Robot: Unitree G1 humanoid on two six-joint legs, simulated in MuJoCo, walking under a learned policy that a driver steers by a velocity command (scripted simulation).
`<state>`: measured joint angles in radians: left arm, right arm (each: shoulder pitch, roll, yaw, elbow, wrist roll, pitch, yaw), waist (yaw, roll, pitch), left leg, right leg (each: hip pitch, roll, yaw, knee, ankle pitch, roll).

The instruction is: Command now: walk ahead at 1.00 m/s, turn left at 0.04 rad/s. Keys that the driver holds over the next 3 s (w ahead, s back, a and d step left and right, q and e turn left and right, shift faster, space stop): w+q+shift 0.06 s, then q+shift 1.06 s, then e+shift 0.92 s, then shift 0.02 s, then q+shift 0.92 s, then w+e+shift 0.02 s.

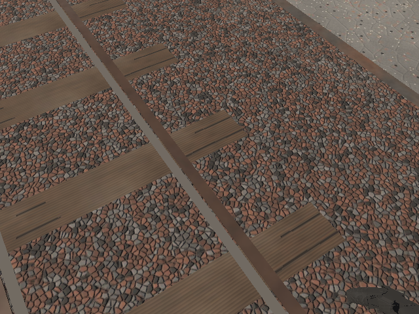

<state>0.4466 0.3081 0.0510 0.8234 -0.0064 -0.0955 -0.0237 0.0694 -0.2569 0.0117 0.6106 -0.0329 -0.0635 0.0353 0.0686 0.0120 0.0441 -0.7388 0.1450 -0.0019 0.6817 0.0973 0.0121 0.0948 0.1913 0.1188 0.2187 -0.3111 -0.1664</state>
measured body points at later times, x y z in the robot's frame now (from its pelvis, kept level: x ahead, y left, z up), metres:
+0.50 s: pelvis +0.37 +0.07 +0.00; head +0.41 +0.10 +0.45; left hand +0.56 +0.37 -0.04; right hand +0.54 -0.20 -0.10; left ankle +0.31 +0.13 -0.73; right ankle +0.59 +0.02 -0.71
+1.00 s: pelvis +0.45 +0.11 -0.01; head +0.45 +0.16 +0.44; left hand +0.32 +0.42 -0.11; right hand +0.77 +0.06 -0.08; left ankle +0.37 +0.19 -0.74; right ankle +0.59 +0.04 -0.73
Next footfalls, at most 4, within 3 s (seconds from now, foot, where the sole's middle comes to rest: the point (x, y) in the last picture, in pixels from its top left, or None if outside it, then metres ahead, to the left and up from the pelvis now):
0.12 left None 0.35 0.13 -0.77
0.54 right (213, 263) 0.62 0.06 -0.77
0.98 left None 0.40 0.23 -0.77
1.40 right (197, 271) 0.59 0.11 -0.77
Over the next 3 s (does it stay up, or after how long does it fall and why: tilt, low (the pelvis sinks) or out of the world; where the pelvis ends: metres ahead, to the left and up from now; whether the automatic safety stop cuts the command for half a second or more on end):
stays up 0.47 0.17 0.01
